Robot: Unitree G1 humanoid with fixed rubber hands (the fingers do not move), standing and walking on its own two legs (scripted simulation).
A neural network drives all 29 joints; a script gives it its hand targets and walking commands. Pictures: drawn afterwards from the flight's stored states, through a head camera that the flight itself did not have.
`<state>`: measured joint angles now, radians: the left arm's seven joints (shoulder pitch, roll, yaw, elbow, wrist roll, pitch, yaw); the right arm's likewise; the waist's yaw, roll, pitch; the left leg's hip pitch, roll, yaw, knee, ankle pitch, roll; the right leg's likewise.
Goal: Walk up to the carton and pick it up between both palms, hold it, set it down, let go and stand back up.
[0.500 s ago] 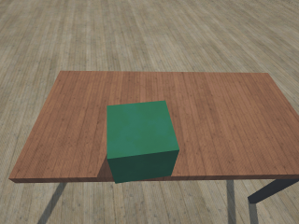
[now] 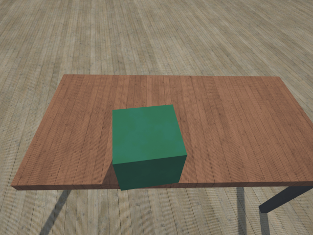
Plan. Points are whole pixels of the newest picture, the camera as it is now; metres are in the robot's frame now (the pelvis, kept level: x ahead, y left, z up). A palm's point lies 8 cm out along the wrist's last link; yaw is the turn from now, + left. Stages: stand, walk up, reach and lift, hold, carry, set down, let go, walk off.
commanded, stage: stand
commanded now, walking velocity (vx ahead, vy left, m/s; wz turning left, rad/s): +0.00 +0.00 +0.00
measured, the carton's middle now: (146, 147) +0.39 +0.02 -0.09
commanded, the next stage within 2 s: walk up in 0.70 s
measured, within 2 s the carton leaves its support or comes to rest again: neither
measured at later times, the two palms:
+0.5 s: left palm out of the picture -0.04 +0.19 -0.15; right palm out of the picture -0.04 -0.19 -0.15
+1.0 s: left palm out of the picture -0.04 +0.22 -0.14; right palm out of the picture -0.04 -0.21 -0.16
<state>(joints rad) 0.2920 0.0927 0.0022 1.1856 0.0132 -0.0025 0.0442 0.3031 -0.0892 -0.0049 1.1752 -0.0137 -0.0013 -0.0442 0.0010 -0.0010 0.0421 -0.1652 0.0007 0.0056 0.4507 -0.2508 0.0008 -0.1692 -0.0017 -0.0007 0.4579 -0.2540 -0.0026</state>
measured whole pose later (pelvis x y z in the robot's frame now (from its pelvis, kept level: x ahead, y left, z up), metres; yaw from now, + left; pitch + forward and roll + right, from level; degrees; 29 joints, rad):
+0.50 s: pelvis -0.01 +0.00 +0.00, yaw +0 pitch -2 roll +0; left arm 0.31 0.09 0.00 1.18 0.01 -0.01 0.04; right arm 0.32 -0.08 0.00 1.18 -0.01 0.00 -0.04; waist 0.00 0.00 0.03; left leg -0.18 0.00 0.01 0.45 -0.24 0.00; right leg -0.18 0.00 0.00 0.45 -0.24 0.00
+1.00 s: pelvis -0.02 +0.01 +0.00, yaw +3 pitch -1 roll +2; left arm 0.27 0.10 0.03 1.08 0.03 -0.01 0.08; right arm 0.29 -0.14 -0.05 1.12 -0.02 0.07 -0.03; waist 0.03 0.01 0.09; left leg -0.43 -0.05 0.03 0.99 -0.50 -0.04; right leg -0.25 -0.07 -0.02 0.54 -0.26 0.01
